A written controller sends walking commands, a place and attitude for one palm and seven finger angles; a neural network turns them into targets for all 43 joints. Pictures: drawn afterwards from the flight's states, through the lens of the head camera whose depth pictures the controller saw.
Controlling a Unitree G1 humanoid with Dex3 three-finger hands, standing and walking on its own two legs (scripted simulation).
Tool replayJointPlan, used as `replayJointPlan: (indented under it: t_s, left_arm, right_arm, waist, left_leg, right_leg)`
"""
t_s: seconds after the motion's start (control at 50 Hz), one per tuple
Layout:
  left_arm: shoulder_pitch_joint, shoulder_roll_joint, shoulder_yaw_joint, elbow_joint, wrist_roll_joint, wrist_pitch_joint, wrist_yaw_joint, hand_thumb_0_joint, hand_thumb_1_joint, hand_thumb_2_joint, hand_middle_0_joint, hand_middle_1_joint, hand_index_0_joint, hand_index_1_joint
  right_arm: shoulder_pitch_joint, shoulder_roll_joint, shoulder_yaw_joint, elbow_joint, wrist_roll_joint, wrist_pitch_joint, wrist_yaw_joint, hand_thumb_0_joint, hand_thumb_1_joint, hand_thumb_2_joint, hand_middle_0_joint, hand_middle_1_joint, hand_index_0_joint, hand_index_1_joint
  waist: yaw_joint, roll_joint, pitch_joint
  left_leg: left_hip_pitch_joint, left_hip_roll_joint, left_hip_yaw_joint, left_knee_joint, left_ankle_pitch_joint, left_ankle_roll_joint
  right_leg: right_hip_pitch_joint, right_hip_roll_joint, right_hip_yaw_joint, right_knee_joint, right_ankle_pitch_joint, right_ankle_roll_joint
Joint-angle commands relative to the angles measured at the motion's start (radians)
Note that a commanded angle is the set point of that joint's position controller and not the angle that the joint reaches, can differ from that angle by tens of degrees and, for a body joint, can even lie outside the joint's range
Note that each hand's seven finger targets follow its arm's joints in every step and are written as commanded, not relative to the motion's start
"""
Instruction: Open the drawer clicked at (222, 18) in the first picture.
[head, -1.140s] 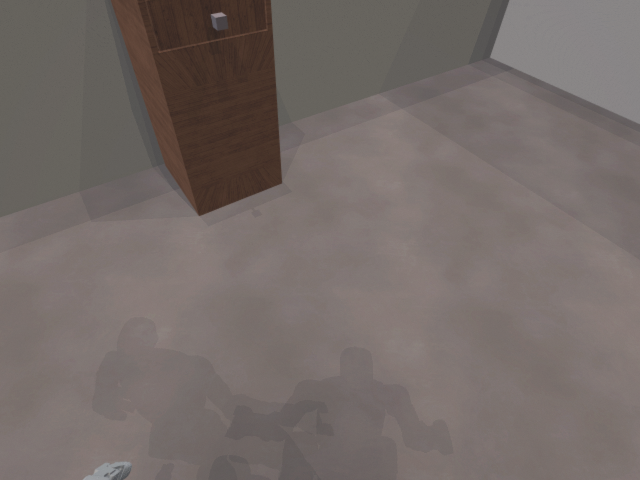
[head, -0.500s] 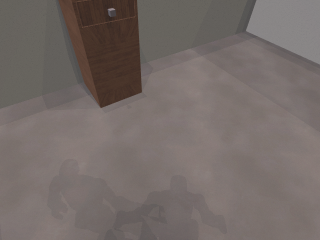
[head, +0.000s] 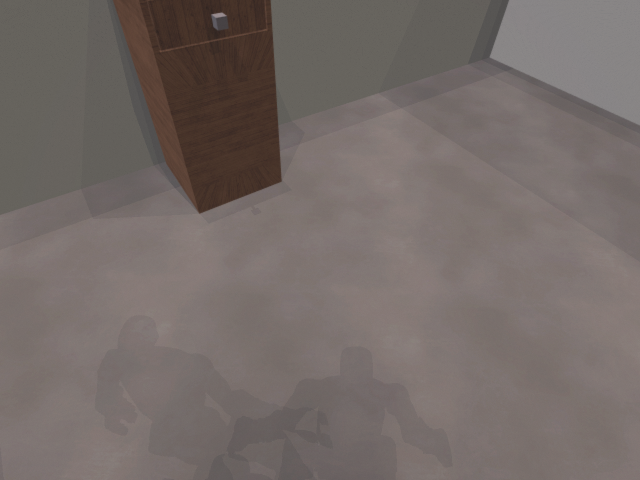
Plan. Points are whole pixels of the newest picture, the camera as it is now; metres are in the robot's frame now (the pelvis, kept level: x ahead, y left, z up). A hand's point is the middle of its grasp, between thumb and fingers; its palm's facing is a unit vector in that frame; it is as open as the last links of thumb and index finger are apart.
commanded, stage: look at it before walking up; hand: left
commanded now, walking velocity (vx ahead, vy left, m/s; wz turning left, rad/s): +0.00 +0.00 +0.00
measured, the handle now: (217, 19) +1.42 +0.42 +0.02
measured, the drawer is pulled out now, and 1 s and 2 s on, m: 0.00 0.00 0.00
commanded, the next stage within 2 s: walk to a spot facing it in 0.30 s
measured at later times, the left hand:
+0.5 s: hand out of the picture +0.08 +0.24 -0.16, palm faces -0.03 -0.95 -0.32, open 7.4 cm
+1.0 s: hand out of the picture +0.08 +0.13 -0.17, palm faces -0.10 -0.98 -0.15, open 7.4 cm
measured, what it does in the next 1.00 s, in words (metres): walks ahead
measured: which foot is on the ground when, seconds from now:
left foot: down 0.00-0.74, up 0.76-1.00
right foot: down 0.00-1.00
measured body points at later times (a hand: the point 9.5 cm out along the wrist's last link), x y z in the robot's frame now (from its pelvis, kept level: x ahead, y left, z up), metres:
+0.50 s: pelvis +0.01 +0.00 +0.00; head +0.01 +0.00 +0.45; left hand +0.08 +0.29 -0.14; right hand +0.09 -0.29 -0.13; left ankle +0.01 +0.12 -0.74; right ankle +0.00 -0.13 -0.74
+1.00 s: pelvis +0.15 -0.03 +0.00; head +0.16 -0.04 +0.45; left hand +0.08 +0.18 -0.15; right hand +0.16 -0.28 -0.16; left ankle +0.23 +0.09 -0.67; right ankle +0.03 -0.11 -0.74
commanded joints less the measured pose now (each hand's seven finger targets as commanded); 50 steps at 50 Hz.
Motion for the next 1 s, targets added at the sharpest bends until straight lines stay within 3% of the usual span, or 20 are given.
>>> replayJointPlan:
  t_s: [0.0, 0.38, 0.42, 0.46, 0.5, 0.56, 0.58, 0.6, 0.64, 0.66, 0.68, 0.7, 0.72, 0.74, 0.76, 0.78, 0.8, 0.82, 0.86, 0.98]
  left_arm:
    - [-0.043, 0.208, 0.039, -0.061, -0.004, -0.025, 0.016, 0.000, 0.900, 0.900, -0.200, -0.300, -0.200, -0.300]
    - [-0.038, 0.211, 0.038, -0.056, -0.005, -0.029, 0.018, 0.000, 0.900, 0.900, -0.200, -0.300, -0.200, -0.300]
    - [0.030, 0.087, 0.013, -0.027, -0.004, -0.006, 0.021, 0.000, 0.900, 0.900, -0.200, -0.300, -0.200, -0.300]
    - [0.059, 0.085, 0.018, -0.029, 0.003, 0.008, 0.010, 0.000, 0.900, 0.900, -0.200, -0.300, -0.200, -0.300]
    - [0.072, 0.090, 0.030, -0.049, 0.008, 0.014, -0.003, 0.000, 0.900, 0.900, -0.200, -0.300, -0.200, -0.300]
    - [0.100, 0.059, 0.041, -0.081, 0.010, 0.006, -0.016, 0.000, 0.900, 0.900, -0.200, -0.300, -0.200, -0.300]
    - [0.097, 0.038, 0.042, -0.091, 0.010, 0.000, -0.018, 0.000, 0.900, 0.900, -0.200, -0.300, -0.200, -0.300]
    - [0.084, 0.017, 0.043, -0.107, 0.009, -0.007, -0.021, 0.000, 0.900, 0.900, -0.200, -0.300, -0.200, -0.300]
    - [0.067, 0.002, 0.048, -0.126, 0.007, -0.021, -0.025, 0.000, 0.900, 0.900, -0.200, -0.300, -0.200, -0.300]
    - [0.100, -0.013, 0.052, -0.120, 0.006, -0.027, -0.025, 0.000, 0.900, 0.900, -0.200, -0.300, -0.200, -0.300]
    - [0.170, -0.020, 0.058, -0.097, 0.007, -0.031, -0.026, 0.000, 0.900, 0.900, -0.200, -0.300, -0.200, -0.300]
    - [0.298, 0.004, 0.071, -0.056, 0.010, -0.038, -0.021, 0.000, 0.900, 0.900, -0.200, -0.300, -0.200, -0.300]
    - [0.450, 0.121, 0.099, -0.011, 0.018, -0.052, -0.004, 0.000, 0.900, 0.900, -0.200, -0.300, -0.200, -0.300]
    - [0.543, 0.124, 0.094, 0.018, -0.005, -0.055, 0.014, 0.000, 0.900, 0.900, -0.200, -0.300, -0.200, -0.300]
    - [0.515, 0.089, 0.087, 0.022, -0.004, -0.062, 0.021, 0.000, 0.900, 0.900, -0.200, -0.300, -0.200, -0.300]
    - [0.481, 0.047, 0.077, 0.012, 0.000, -0.062, 0.022, 0.000, 0.900, 0.900, -0.200, -0.300, -0.200, -0.300]
    - [0.443, 0.025, 0.070, 0.000, 0.004, -0.063, 0.024, 0.000, 0.900, 0.900, -0.200, -0.300, -0.200, -0.300]
    - [0.415, 0.003, 0.063, -0.011, 0.006, -0.065, 0.025, 0.000, 0.900, 0.900, -0.200, -0.300, -0.200, -0.300]
    - [0.383, -0.018, 0.060, -0.016, 0.008, -0.074, 0.025, 0.000, 0.900, 0.900, -0.200, -0.300, -0.200, -0.300]
    - [0.406, -0.055, 0.056, 0.018, 0.008, -0.087, 0.036, 0.000, 0.900, 0.900, -0.200, -0.300, -0.200, -0.300]
  right_arm:
    - [-0.057, -0.209, -0.037, -0.066, -0.002, -0.029, -0.014, 0.000, -0.900, -0.900, 0.200, 0.300, 0.200, 0.300]
    - [-0.067, -0.214, -0.034, -0.066, -0.001, -0.030, -0.017, 0.000, -0.900, -0.900, 0.200, 0.300, 0.200, 0.300]
    - [-0.003, -0.089, -0.006, -0.038, -0.010, -0.013, -0.013, 0.000, -0.900, -0.900, 0.200, 0.300, 0.200, 0.300]
    - [0.025, -0.094, -0.015, -0.041, -0.016, -0.001, -0.009, 0.000, -0.900, -0.900, 0.200, 0.300, 0.200, 0.300]
    - [0.038, -0.115, -0.027, -0.052, -0.020, 0.003, -0.008, 0.000, -0.900, -0.900, 0.200, 0.300, 0.200, 0.300]
    - [0.090, -0.148, -0.050, -0.067, -0.018, -0.005, -0.011, 0.000, -0.900, -0.900, 0.200, 0.300, 0.200, 0.300]
    - [0.116, -0.157, -0.058, -0.068, -0.017, -0.012, -0.014, 0.000, -0.900, -0.900, 0.200, 0.300, 0.200, 0.300]
    - [0.142, -0.155, -0.065, -0.069, -0.015, -0.020, -0.016, 0.000, -0.900, -0.900, 0.200, 0.300, 0.200, 0.300]
    - [0.178, -0.129, -0.066, -0.063, -0.016, -0.031, -0.018, 0.000, -0.900, -0.900, 0.200, 0.300, 0.200, 0.300]
    - [0.167, -0.115, -0.065, -0.067, -0.017, -0.034, -0.019, 0.000, -0.900, -0.900, 0.200, 0.300, 0.200, 0.300]
    - [0.142, -0.096, -0.061, -0.071, -0.016, -0.034, -0.020, 0.000, -0.900, -0.900, 0.200, 0.300, 0.200, 0.300]
    - [0.102, -0.062, -0.056, -0.085, -0.013, -0.036, -0.017, 0.000, -0.900, -0.900, 0.200, 0.300, 0.200, 0.300]
    - [0.059, 0.028, -0.036, -0.137, -0.003, -0.045, -0.009, 0.000, -0.900, -0.900, 0.200, 0.300, 0.200, 0.300]
    - [-0.037, -0.002, -0.037, -0.177, -0.011, -0.052, -0.007, 0.000, -0.900, -0.900, 0.200, 0.300, 0.200, 0.300]
    - [-0.033, -0.006, -0.046, -0.166, -0.013, -0.057, -0.007, 0.000, -0.900, -0.900, 0.200, 0.300, 0.200, 0.300]
    - [-0.042, 0.012, -0.048, -0.159, -0.013, -0.058, -0.005, 0.000, -0.900, -0.900, 0.200, 0.300, 0.200, 0.300]
    - [-0.029, 0.030, -0.047, -0.153, -0.014, -0.055, -0.003, 0.000, -0.900, -0.900, 0.200, 0.300, 0.200, 0.300]
    - [-0.018, 0.046, -0.049, -0.141, -0.017, -0.048, 0.001, 0.000, -0.900, -0.900, 0.200, 0.300, 0.200, 0.300]
    - [0.027, 0.075, -0.053, -0.128, -0.017, -0.036, 0.010, 0.000, -0.900, -0.900, 0.200, 0.300, 0.200, 0.300]
    - [-0.039, 0.106, -0.056, -0.167, -0.008, -0.032, 0.026, 0.000, -0.900, -0.900, 0.200, 0.300, 0.200, 0.300]
  waist:
    - [0.004, 0.010, -0.044]
    - [0.003, 0.009, -0.076]
    - [0.003, 0.013, -0.078]
    - [0.003, 0.019, -0.015]
    - [0.004, 0.036, 0.065]
    - [-0.008, 0.110, 0.100]
    - [-0.016, 0.141, 0.106]
    - [-0.024, 0.169, 0.097]
    - [-0.031, 0.165, 0.083]
    - [-0.013, 0.168, 0.076]
    - [0.026, 0.136, 0.061]
    - [0.090, 0.016, 0.029]
    - [0.134, -0.351, -0.001]
    - [0.163, -0.290, 0.020]
    - [0.137, -0.239, 0.060]
    - [0.120, -0.134, 0.097]
    - [0.089, -0.052, 0.100]
    - [0.067, -0.022, 0.110]
    - [0.025, -0.042, 0.098]
    - [0.021, -0.116, 0.120]
  left_leg:
    - [-0.008, 0.123, -0.105, -0.074, 0.089, 0.031]
    - [0.039, 0.129, -0.096, -0.065, 0.194, 0.028]
    - [0.042, 0.123, -0.066, -0.051, 0.048, 0.009]
    - [0.002, 0.125, -0.064, -0.055, -0.204, 0.016]
    - [-0.061, 0.143, -0.087, -0.086, -0.390, 0.032]
    - [-0.029, 0.235, -0.188, -0.133, -0.482, 0.094]
    - [-0.001, 0.288, -0.237, -0.155, -0.451, 0.126]
    - [0.053, 0.321, -0.247, -0.152, -0.346, 0.152]
    - [0.100, 0.334, -0.203, -0.099, -0.121, 0.167]
    - [0.074, 0.322, -0.145, -0.046, -0.025, 0.152]
    - [-0.028, 0.279, -0.066, 0.057, 0.005, 0.114]
    - [-0.199, 0.197, 0.040, 0.264, -0.038, 0.056]
    - [-0.506, 0.049, 0.182, 0.590, -0.280, -0.011]
    - [-0.591, 0.055, 0.094, 0.711, -0.380, -0.006]
    - [-0.602, 0.091, 0.036, 0.757, -0.303, 0.003]
    - [-0.610, 0.114, 0.043, 0.789, -0.256, -0.003]
    - [-0.605, 0.129, 0.037, 0.787, -0.225, -0.010]
    - [-0.577, 0.134, 0.047, 0.774, -0.185, -0.019]
    - [-0.536, 0.131, 0.069, 0.730, -0.105, -0.035]
    - [-0.512, 0.127, 0.110, 0.538, 0.043, -0.038]
  right_leg:
    - [-0.007, -0.101, 0.097, -0.074, 0.053, -0.039]
    - [0.026, -0.107, 0.085, -0.068, 0.165, -0.037]
    - [0.007, -0.091, 0.086, -0.059, 0.011, -0.024]
    - [-0.073, -0.068, 0.101, -0.054, -0.211, -0.034]
    - [-0.147, -0.038, 0.106, -0.023, -0.324, -0.044]
    - [-0.257, 0.024, 0.048, 0.154, -0.288, -0.045]
    - [-0.293, 0.041, -0.001, 0.240, -0.230, -0.037]
    - [-0.334, 0.029, -0.024, 0.287, -0.232, -0.031]
    - [-0.349, 0.003, -0.031, 0.290, -0.274, -0.029]
    - [-0.288, -0.004, -0.048, 0.244, -0.252, -0.029]
    - [-0.125, 0.002, -0.062, 0.148, -0.180, -0.037]
    - [0.091, -0.032, 0.029, 0.032, -0.119, -0.064]
    - [0.291, -0.290, 0.454, -0.135, -0.091, -0.153]
    - [0.284, -0.372, 0.615, -0.172, 0.078, -0.213]
    - [0.262, -0.337, 0.537, -0.146, 0.178, -0.218]
    - [0.214, -0.330, 0.498, -0.143, 0.204, -0.249]
    - [0.188, -0.315, 0.447, -0.138, 0.183, -0.255]
    - [0.136, -0.289, 0.386, -0.151, 0.166, -0.240]
    - [0.086, -0.234, 0.277, -0.177, 0.182, -0.210]
    - [0.067, -0.174, 0.168, -0.205, 0.283, -0.178]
